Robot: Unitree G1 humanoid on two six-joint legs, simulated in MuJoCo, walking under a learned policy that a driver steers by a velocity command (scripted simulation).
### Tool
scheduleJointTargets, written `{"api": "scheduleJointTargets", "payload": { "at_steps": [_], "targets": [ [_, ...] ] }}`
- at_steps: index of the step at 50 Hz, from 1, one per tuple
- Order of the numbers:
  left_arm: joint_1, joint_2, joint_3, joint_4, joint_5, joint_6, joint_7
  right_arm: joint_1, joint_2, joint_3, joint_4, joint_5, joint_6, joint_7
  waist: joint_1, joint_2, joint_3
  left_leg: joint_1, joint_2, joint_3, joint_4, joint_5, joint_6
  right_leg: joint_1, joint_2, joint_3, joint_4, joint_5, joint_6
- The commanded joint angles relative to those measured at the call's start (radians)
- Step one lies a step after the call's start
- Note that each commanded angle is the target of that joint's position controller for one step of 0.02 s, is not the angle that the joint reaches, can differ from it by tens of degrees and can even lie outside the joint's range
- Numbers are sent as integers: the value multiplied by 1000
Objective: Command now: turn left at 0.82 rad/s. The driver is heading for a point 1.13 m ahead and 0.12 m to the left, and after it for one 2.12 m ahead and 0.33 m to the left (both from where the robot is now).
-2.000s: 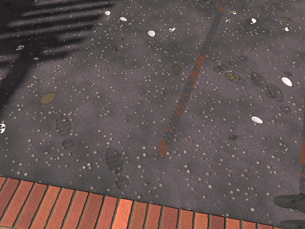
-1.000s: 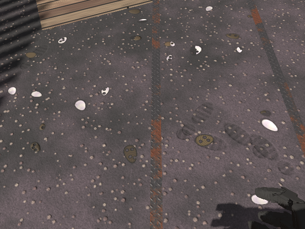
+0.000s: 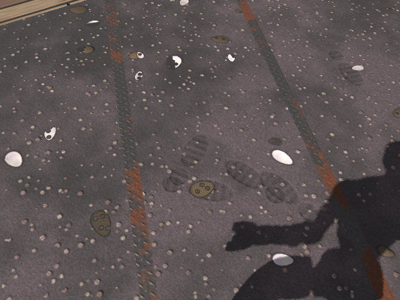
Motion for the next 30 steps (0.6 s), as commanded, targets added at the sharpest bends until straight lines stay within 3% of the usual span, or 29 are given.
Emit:
{"api": "scheduleJointTargets", "payload": {
  "at_steps": [1, 2, 3, 4, 5, 7, 10, 12, 15, 20, 21, 22, 23, 24, 25, 26, 27, 28, 30],
  "targets": [
    [-100, 19, -2, -161, 44, -32, -10, 209, -354, -102, -44, -40, -30, -19, -69, 438, -269, 545, 322, -692, -230, 878, 359, -512, 160, 150, 589, -307, 74],
    [-159, 80, 11, -143, 41, -37, -9, 208, -284, -81, -52, -51, -56, -5, -126, 223, -338, 555, 348, -658, -272, 751, 391, -562, 147, 344, 689, -315, 67],
    [-185, 87, 12, -153, 22, -40, -3, 168, -260, -67, -43, -44, -72, -10, -96, 173, -269, 497, 308, -575, -279, 668, 345, -581, 141, 370, 676, -230, 40],
    [-162, 88, 15, -138, 26, -40, 11, 104, -229, -58, -41, -15, -74, -23, -47, 86, -202, 436, 243, -504, -279, 583, 279, -585, 123, 385, 601, -128, 30],
    [-137, 116, 24, -128, 36, -36, 23, 32, -195, -46, -53, 9, -63, -35, -9, 78, -158, 366, 206, -456, -278, 551, 234, -562, 113, 388, 531, -34, 29],
    [-85, 102, 23, -107, 40, -32, 20, -26, -192, -41, -76, -4, -50, -51, 28, 105, -169, 267, 153, -413, -275, 581, 206, -451, 149, 377, 480, 70, 42],
    [-78, 66, 9, -98, 32, -34, 10, -2, -211, -47, -67, -6, -48, -59, 21, 100, -179, 232, 117, -425, -260, 513, 191, -392, 193, 388, 316, 134, 60],
    [-100, 56, 2, -103, 31, -34, 6, -9, -216, -49, -70, -1, -43, -63, 13, 134, -169, 205, 94, -457, -250, 406, 177, -362, 212, 400, 212, 159, 65],
    [-131, 71, 3, -112, 24, -40, -3, -14, -223, -49, -76, -5, -36, -64, -4, 178, -157, 167, 82, -541, -242, 289, 164, -307, 238, 421, 105, 164, 59],
    [-101, 109, 19, -112, 16, -66, -18, -39, -218, -44, -89, 3, -33, -55, 1, 239, -165, 190, 59, -671, -176, 364, 142, -181, 249, 443, -100, 128, 23],
    [-50, 117, 26, -96, 10, -72, -22, -59, -207, -39, -94, 11, -32, -55, 28, 224, -190, 137, 31, -667, -167, 214, 125, -66, 237, 430, -205, 185, 8],
    [5, 133, 37, -79, 5, -75, -24, -54, -171, -24, -95, 12, -33, -55, 53, 174, -205, 11, -19, -630, -116, -34, 96, 119, 186, 438, -289, 241, -16],
    [84, 177, 47, -69, 11, -71, -21, 36, -69, 9, -72, -11, -36, -50, 39, -16, -277, -121, -124, -460, 131, -339, 50, 301, -20, 645, -326, 24, -91],
    [163, 231, 51, -43, 50, -77, -35, 38, -72, 15, -112, 9, -57, -51, 23, -255, -199, -361, -189, -347, 334, -336, 23, 301, -151, 1054, -488, -400, -244],
    [103, 190, 40, -66, 44, -93, -40, 45, -133, 6, -86, 4, -75, -53, 15, -212, -112, -406, -107, -334, 445, -255, 6, 220, -180, 1119, -517, -503, -287],
    [83, 136, 22, -67, 23, -96, -35, 27, -162, 1, -60, -12, -87, -50, 20, -149, -51, -389, -83, -307, 455, -178, -8, 153, -143, 1014, -509, -424, -269],
    [99, 124, 12, -63, 9, -93, -29, 19, -155, 3, -45, -33, -99, -45, 24, -101, -45, -372, -61, -261, 457, -129, -22, 145, -97, 936, -501, -342, -249],
    [123, 134, 10, -53, -1, -89, -24, -11, -140, 9, -56, -43, -118, -37, 33, -80, -27, -363, -32, -231, 422, -70, -30, 125, -74, 899, -510, -273, -245],
    [178, 140, 3, -44, -6, -88, -16, -84, -88, 26, -69, -45, -151, -31, 59, -69, -18, -285, -26, -179, 305, 19, -45, 79, -11, 815, -523, -137, -236]
  ]
}}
